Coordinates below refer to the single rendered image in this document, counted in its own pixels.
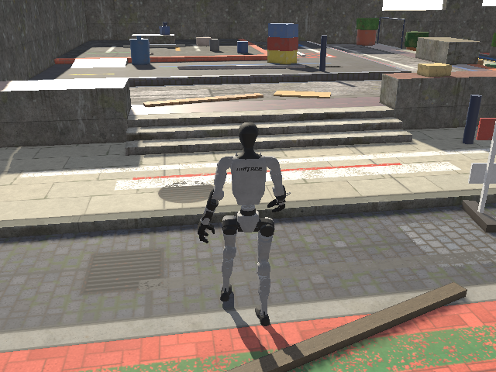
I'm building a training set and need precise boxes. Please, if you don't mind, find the robot left forearm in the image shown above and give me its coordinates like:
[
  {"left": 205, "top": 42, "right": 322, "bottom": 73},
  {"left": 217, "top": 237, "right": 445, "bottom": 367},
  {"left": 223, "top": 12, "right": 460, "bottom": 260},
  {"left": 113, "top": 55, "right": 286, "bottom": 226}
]
[{"left": 200, "top": 188, "right": 219, "bottom": 225}]

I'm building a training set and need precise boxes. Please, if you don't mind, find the left robot shin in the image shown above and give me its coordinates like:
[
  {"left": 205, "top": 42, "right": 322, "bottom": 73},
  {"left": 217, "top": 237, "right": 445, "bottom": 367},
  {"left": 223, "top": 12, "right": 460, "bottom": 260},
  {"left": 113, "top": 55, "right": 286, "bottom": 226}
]
[{"left": 222, "top": 246, "right": 234, "bottom": 292}]

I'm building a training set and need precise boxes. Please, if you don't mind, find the right robot upper arm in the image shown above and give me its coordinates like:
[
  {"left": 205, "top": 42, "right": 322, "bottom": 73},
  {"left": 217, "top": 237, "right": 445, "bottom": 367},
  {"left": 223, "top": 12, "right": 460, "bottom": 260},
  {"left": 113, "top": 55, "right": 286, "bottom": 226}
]
[{"left": 264, "top": 156, "right": 284, "bottom": 196}]

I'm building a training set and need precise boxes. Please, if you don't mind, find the left robot foot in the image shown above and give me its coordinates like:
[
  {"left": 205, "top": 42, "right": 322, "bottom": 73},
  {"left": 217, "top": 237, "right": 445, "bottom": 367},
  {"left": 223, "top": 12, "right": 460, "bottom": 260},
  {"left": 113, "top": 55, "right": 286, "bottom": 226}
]
[{"left": 220, "top": 284, "right": 232, "bottom": 301}]

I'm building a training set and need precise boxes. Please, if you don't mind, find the robot right forearm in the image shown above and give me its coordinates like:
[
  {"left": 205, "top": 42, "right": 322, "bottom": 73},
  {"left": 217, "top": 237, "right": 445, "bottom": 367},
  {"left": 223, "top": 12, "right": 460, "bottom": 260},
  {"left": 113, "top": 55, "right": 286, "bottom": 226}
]
[{"left": 275, "top": 185, "right": 286, "bottom": 205}]

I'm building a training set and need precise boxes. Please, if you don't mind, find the left robot upper arm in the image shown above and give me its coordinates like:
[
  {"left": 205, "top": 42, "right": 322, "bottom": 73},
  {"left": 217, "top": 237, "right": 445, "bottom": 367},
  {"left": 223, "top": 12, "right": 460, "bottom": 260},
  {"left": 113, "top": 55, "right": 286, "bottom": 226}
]
[{"left": 212, "top": 156, "right": 233, "bottom": 201}]

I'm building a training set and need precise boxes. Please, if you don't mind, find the robot left hand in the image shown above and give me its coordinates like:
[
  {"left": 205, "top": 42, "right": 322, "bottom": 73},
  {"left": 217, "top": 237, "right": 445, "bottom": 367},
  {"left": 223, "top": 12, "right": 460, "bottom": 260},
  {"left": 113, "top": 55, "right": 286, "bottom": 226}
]
[{"left": 198, "top": 221, "right": 215, "bottom": 243}]

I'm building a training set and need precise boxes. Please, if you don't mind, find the robot right hand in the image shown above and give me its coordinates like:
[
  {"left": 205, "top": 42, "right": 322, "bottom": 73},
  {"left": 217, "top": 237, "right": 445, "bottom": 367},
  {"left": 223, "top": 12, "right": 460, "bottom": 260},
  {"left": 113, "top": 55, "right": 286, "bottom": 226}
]
[{"left": 267, "top": 199, "right": 285, "bottom": 212}]

